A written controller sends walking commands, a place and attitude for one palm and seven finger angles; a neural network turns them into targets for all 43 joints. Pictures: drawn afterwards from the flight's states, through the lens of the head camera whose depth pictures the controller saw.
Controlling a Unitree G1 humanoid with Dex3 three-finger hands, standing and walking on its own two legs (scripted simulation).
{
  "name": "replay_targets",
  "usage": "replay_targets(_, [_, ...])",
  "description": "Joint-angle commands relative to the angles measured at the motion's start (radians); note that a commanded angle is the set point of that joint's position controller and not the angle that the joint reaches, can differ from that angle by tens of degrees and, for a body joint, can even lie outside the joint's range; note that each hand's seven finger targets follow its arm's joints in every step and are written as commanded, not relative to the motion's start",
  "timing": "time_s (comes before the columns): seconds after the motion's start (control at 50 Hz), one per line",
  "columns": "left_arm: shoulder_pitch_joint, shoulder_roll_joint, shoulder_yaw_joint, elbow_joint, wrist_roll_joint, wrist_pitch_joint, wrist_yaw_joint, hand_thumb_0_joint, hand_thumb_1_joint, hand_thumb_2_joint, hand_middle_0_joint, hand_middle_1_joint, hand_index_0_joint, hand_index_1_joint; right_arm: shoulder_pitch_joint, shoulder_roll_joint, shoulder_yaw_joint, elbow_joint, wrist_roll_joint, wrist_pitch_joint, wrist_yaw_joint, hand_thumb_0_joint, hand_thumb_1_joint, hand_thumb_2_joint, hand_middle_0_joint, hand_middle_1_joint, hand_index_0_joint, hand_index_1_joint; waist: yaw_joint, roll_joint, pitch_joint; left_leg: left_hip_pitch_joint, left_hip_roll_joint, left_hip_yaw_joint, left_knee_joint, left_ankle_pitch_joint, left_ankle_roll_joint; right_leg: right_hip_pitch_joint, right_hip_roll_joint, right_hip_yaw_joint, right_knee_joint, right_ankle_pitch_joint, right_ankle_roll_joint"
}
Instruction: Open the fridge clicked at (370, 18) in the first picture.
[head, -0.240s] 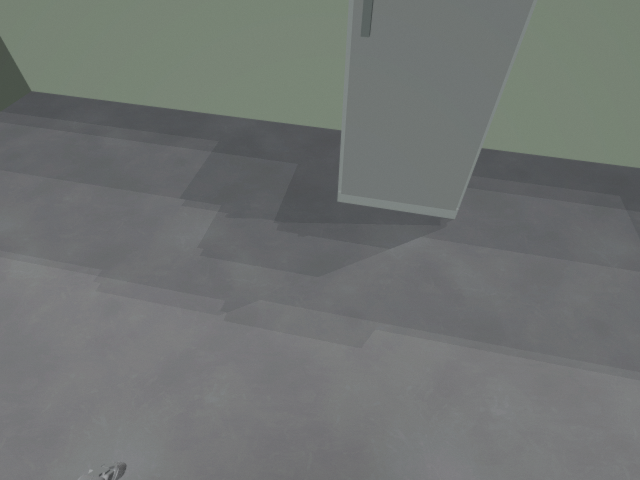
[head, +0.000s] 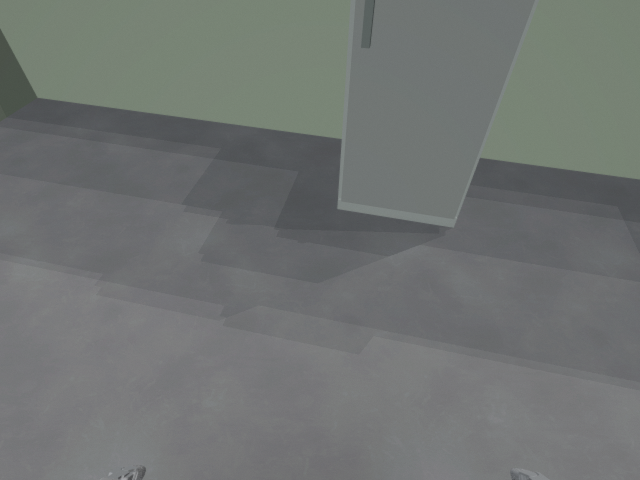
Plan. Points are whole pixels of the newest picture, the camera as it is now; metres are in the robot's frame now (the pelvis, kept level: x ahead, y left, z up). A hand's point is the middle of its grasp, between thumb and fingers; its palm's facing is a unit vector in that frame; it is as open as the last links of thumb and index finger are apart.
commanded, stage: stand and wait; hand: left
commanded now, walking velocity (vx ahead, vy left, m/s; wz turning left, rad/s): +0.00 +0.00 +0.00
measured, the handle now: out of the picture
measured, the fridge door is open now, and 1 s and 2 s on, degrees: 0 0 0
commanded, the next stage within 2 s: look at it before walking up in 0.60 s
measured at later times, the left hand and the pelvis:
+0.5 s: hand out of the picture +0.05 +0.24 -0.15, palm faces -0.03 -0.94 -0.34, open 7.4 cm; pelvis -0.02 -0.01 +0.00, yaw +0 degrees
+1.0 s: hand out of the picture +0.06 +0.24 -0.15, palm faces -0.03 -0.94 -0.34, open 7.4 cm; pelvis -0.02 -0.01 +0.01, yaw +0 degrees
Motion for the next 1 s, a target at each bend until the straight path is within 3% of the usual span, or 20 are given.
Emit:
replay_targets(0.0, [-0.04,0.216,0.051,-0.063,-0.002,-0.028,0.016,0.0,0.9,0.9,-0.2,-0.3,-0.2,-0.3,-0.043,-0.209,-0.047,-0.058,0.003,-0.019,-0.011,0.0,-0.9,-0.9,0.2,0.3,0.2,0.3,-0.003,-0.005,-0.053,0.008,0.111,-0.084,-0.068,0.239,0.034,0.002,-0.099,0.087,-0.085,0.249,-0.044])
replay_targets(0.3, [-0.025,0.221,0.048,-0.005,-0.006,-0.032,0.013,0.0,0.9,0.9,-0.2,-0.3,-0.2,-0.3,-0.022,-0.217,-0.04,0.004,0.008,-0.019,-0.01,0.0,-0.9,-0.9,0.2,0.3,0.2,0.3,-0.001,-0.002,-0.052,0.018,0.121,-0.089,-0.097,0.204,0.026,0.019,-0.104,0.1,-0.127,0.224,-0.046])
replay_targets(0.56, [-0.031,0.222,0.045,0.011,-0.003,-0.027,0.01,0.0,0.9,0.9,-0.2,-0.3,-0.2,-0.3,-0.003,-0.224,-0.036,0.029,0.008,-0.018,-0.007,0.0,-0.9,-0.9,0.2,0.3,0.2,0.3,-0.001,0.005,-0.009,-0.015,0.124,-0.103,-0.139,0.113,0.025,-0.01,-0.096,0.107,-0.159,0.093,-0.041])
replay_targets(0.64, [-0.029,0.219,0.046,0.009,-0.002,-0.029,0.011,0.0,0.9,0.9,-0.2,-0.3,-0.2,-0.3,-0.001,-0.225,-0.037,0.03,0.009,-0.02,-0.007,0.0,-0.9,-0.9,0.2,0.3,0.2,0.3,-0.001,-0.002,-0.036,0.007,0.128,-0.103,-0.134,0.15,0.027,0.0,-0.096,0.105,-0.152,0.134,-0.041])
replay_targets(0.9, [-0.033,0.22,0.045,0.011,-0.002,-0.03,0.01,0.0,0.9,0.9,-0.2,-0.3,-0.2,-0.3,-0.009,-0.223,-0.036,0.031,0.009,-0.019,-0.006,0.0,-0.9,-0.9,0.2,0.3,0.2,0.3,-0.001,0.004,-0.014,0.005,0.126,-0.101,-0.142,0.147,0.023,-0.011,-0.097,0.106,-0.163,0.132,-0.04])
replay_targets(0.98, [-0.025,0.221,0.046,0.012,-0.002,-0.032,0.011,0.0,0.9,0.9,-0.2,-0.3,-0.2,-0.3,-0.006,-0.222,-0.035,0.03,0.01,-0.02,-0.007,0.0,-0.9,-0.9,0.2,0.3,0.2,0.3,-0.001,-0.001,-0.042,0.024,0.127,-0.101,-0.132,0.178,0.023,0.005,-0.1,0.108,-0.16,0.171,-0.041])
